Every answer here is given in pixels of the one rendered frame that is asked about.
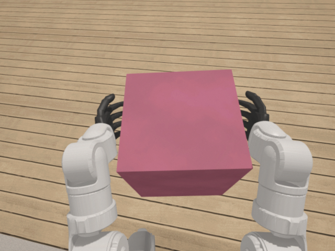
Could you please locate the carton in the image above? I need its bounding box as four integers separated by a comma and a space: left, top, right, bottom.
116, 70, 253, 197

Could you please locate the left robot upper arm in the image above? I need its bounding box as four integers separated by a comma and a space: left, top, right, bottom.
72, 231, 129, 251

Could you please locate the right robot upper arm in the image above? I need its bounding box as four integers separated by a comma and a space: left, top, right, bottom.
240, 232, 303, 251

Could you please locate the robot right hand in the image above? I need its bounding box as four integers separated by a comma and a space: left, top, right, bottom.
238, 91, 269, 140

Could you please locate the robot left thigh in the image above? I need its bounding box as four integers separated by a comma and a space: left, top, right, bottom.
128, 231, 155, 251

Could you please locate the right robot forearm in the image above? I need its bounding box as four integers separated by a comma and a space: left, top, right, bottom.
248, 121, 313, 251

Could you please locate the robot left hand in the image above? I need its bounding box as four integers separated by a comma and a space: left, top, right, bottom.
95, 94, 124, 139

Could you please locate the left robot forearm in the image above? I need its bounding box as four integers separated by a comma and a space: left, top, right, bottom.
62, 123, 118, 251

